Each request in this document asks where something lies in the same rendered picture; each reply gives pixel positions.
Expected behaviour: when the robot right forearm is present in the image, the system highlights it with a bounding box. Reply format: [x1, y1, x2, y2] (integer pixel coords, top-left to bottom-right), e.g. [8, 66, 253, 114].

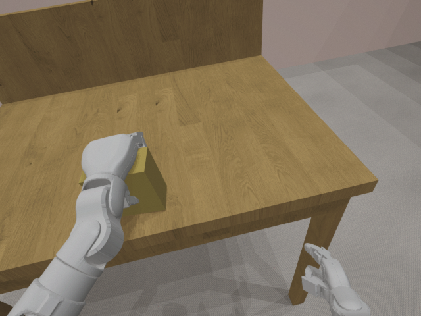
[329, 286, 371, 316]

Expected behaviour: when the robot left forearm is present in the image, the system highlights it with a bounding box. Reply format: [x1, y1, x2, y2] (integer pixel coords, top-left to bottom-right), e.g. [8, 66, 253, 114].
[7, 174, 126, 316]

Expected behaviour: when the table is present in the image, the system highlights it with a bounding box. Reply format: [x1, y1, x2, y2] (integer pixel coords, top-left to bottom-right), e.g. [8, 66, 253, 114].
[0, 0, 378, 316]

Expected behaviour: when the robot left hand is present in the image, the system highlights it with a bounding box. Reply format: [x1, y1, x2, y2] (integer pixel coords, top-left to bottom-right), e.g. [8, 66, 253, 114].
[82, 132, 147, 209]

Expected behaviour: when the sponge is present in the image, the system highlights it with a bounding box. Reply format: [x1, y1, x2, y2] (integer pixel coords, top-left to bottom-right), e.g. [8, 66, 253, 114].
[79, 147, 167, 217]

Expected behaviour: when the robot right hand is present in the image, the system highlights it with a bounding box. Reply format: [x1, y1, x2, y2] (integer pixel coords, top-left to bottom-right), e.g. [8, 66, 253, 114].
[301, 243, 352, 303]

